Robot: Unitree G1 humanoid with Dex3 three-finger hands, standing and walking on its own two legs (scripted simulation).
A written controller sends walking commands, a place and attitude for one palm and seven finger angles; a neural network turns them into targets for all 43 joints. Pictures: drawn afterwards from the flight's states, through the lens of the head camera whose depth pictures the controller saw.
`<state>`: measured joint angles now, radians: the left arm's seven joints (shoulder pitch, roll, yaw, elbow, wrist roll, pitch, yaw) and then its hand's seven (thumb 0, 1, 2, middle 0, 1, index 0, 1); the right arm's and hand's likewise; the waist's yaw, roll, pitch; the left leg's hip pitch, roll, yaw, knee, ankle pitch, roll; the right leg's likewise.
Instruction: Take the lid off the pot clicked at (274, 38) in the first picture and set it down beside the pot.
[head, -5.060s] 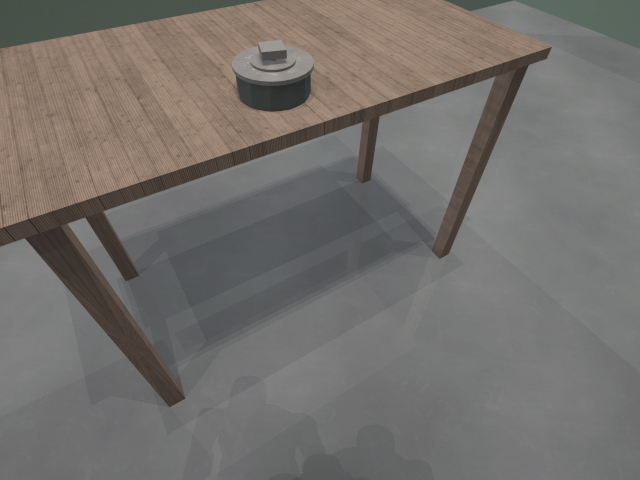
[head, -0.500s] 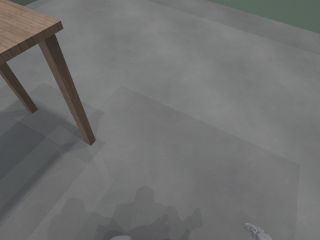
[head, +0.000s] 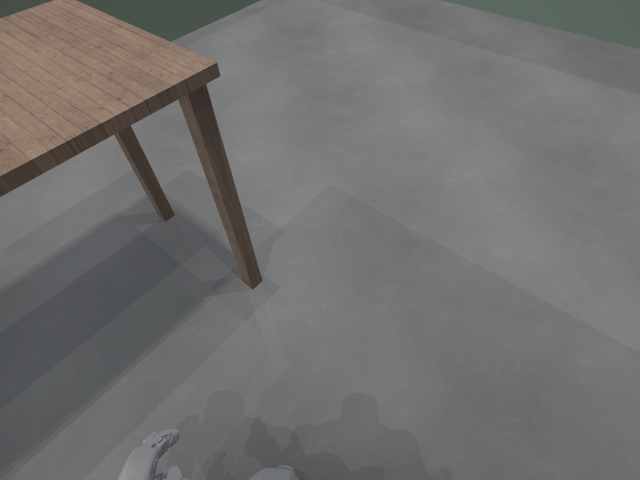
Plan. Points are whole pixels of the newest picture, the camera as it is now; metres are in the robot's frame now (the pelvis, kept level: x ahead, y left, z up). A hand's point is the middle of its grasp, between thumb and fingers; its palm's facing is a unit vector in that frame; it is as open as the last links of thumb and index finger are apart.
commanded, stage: turn to face it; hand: left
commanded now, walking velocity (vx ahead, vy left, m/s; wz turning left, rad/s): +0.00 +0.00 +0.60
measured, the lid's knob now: out of the picture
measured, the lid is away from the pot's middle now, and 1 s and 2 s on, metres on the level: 0.00 0.00 0.00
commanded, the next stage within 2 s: take the last steps up to it in 1.28 s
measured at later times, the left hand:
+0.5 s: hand out of the picture -0.03 +0.29 -0.17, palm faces +0.33 -0.91 -0.27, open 7.4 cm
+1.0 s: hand out of the picture -0.01 +0.25 -0.13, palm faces +0.54 -0.78 -0.31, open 7.3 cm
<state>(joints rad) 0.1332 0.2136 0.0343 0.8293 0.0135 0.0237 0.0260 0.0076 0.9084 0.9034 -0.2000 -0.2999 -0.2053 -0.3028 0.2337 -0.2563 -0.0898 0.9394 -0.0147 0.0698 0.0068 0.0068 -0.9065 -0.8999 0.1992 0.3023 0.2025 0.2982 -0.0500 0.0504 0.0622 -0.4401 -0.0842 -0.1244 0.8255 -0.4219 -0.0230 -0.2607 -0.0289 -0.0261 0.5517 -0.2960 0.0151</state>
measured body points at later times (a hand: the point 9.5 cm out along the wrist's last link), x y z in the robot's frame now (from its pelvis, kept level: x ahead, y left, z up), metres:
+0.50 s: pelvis -0.01 +0.06 +0.00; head +0.02 +0.10 +0.45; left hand -0.05 +0.34 -0.15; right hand +0.17 -0.16 -0.11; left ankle -0.03 +0.14 -0.73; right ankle +0.00 -0.11 -0.65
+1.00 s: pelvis +0.00 +0.01 +0.00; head +0.05 +0.00 +0.45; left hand -0.04 +0.29 -0.11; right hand +0.19 -0.19 -0.15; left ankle -0.07 +0.12 -0.67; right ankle +0.08 -0.09 -0.73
